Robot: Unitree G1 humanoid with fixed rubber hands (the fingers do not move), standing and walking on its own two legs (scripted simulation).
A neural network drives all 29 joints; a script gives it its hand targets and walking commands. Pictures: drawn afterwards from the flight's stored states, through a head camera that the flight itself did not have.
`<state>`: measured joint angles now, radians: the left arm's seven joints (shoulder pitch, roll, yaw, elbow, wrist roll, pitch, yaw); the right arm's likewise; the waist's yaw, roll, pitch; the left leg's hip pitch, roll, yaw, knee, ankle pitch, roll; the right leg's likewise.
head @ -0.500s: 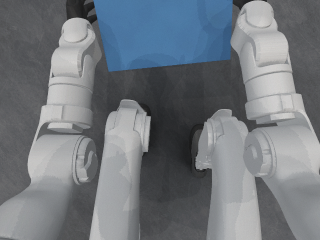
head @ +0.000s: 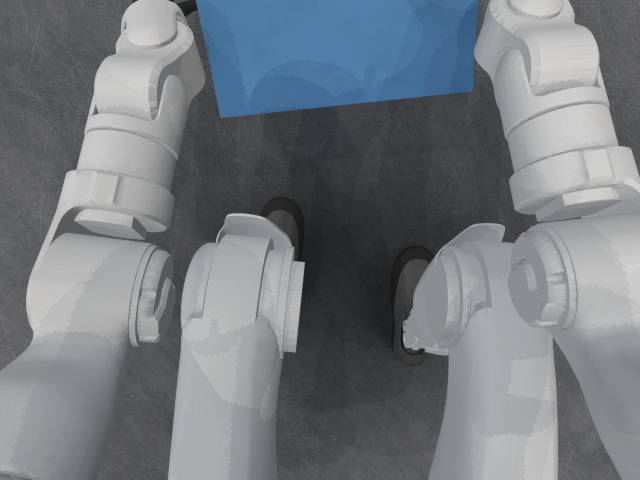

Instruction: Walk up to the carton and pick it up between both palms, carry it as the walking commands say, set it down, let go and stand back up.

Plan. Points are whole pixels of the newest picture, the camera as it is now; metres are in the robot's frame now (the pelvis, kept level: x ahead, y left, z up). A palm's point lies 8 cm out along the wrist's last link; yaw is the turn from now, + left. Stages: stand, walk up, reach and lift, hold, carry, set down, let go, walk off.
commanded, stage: set down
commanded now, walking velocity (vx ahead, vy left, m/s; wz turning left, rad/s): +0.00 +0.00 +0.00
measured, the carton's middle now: out of the picture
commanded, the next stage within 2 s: none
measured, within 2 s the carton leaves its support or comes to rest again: rests again in 0.82 s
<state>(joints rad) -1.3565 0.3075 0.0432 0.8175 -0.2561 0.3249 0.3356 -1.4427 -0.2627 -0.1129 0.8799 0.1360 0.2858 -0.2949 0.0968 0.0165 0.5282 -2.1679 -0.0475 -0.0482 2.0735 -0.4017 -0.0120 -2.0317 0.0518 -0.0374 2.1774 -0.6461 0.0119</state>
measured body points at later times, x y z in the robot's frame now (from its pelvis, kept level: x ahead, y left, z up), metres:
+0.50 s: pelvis +0.01 -0.01 -0.04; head +0.38 -0.01 +0.21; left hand +0.55 +0.21 -0.20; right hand +0.59 -0.12 -0.21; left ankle +0.17 +0.12 -0.36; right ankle +0.11 -0.12 -0.36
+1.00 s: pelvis +0.02 -0.01 -0.04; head +0.39 -0.01 +0.20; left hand +0.56 +0.21 -0.21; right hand +0.60 -0.12 -0.22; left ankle +0.17 +0.12 -0.36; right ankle +0.11 -0.12 -0.36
